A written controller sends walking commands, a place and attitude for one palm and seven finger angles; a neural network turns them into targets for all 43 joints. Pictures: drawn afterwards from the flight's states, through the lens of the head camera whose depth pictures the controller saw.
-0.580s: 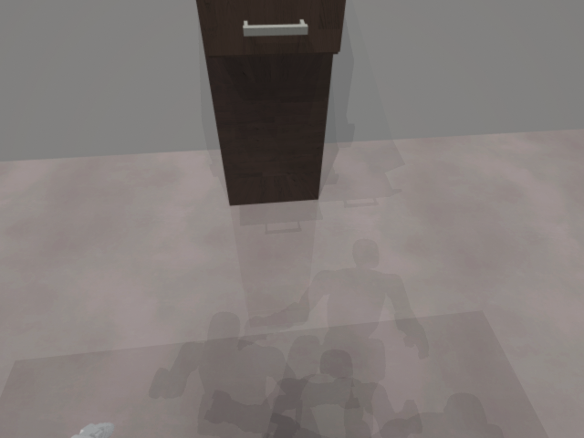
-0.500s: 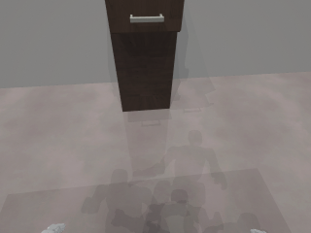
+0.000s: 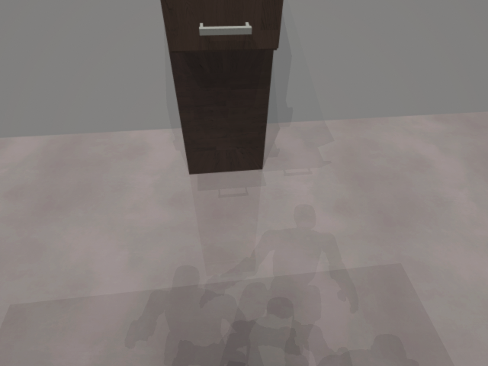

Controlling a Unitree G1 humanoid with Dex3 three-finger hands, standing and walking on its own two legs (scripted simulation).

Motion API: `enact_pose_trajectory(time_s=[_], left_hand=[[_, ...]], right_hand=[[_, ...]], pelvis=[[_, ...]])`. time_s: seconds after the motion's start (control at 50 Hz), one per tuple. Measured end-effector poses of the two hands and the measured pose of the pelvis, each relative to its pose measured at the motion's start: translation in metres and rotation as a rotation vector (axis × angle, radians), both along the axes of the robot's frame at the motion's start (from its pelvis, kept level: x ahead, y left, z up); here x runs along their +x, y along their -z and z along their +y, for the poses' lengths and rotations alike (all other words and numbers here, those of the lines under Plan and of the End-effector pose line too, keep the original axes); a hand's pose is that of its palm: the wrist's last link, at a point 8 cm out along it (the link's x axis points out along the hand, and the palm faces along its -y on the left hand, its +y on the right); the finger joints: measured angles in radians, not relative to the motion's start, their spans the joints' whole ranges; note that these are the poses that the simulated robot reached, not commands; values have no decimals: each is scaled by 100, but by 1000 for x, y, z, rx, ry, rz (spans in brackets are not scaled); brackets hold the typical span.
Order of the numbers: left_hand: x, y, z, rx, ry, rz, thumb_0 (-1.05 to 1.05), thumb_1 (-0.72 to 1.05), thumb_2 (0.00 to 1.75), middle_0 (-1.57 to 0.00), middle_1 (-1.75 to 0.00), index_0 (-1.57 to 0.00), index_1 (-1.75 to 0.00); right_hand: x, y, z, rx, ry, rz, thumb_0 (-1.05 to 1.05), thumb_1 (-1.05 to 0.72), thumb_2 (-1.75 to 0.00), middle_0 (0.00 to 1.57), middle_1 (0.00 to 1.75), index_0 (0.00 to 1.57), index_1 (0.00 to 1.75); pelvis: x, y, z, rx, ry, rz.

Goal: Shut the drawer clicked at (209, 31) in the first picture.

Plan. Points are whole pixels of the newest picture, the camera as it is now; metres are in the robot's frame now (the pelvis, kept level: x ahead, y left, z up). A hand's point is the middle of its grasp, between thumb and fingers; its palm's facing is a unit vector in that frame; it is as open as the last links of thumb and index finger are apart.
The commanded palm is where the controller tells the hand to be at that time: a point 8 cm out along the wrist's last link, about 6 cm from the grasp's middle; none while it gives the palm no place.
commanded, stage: stand and wait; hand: left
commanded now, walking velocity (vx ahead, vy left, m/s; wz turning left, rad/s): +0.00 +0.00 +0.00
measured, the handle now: (225, 28) +1.07 +0.13 +0.11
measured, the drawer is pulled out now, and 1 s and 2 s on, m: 0.18 0.18 0.18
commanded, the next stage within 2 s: look at it before walking up in 0.24 s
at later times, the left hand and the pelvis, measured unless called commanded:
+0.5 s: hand out of the picture +0.07 +0.24 -0.15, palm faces -0.03 -0.94 -0.33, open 7.4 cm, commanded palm none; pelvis -0.01 -0.01 +0.00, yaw +0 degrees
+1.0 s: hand out of the picture +0.06 +0.24 -0.15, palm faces -0.03 -0.94 -0.33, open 7.4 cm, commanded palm none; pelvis -0.01 -0.01 +0.00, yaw +0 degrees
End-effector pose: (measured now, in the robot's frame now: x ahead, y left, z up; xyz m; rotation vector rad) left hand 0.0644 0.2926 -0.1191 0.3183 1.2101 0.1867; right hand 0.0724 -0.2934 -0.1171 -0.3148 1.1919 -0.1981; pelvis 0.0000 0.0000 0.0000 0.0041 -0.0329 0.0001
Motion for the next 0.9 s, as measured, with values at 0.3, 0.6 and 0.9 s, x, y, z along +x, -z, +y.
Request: enact_pose_trajectory(time_s=[0.3, 0.6, 0.9], left_hand=[[-1, -4, -5, 3, 8, -14, 0, 90, 90, -20, -30, -20, -30], [-3, -3, -11, -8, 10, -16, 0, 90, 90, -21, -30, -20, -30], [-11, -1, -9, -6, 1, 16, 0, 90, 90, -20, -30, -20, -30]], right_hand=[[-20, 3, -3, 13, 16, 26, 0, -90, -90, 21, 30, 20, 30], [-18, 1, -4, 16, 9, 16, 0, -90, -90, 21, 30, 20, 30], [-16, 0, -5, 11, 9, 26, 0, -90, -90, 21, 30, 20, 30]], pelvis=[[-8, -2, -4, 1, 2, -5], [-11, -3, -7, 1, 1, 0], [-9, -3, -7, 0, 3, 2]])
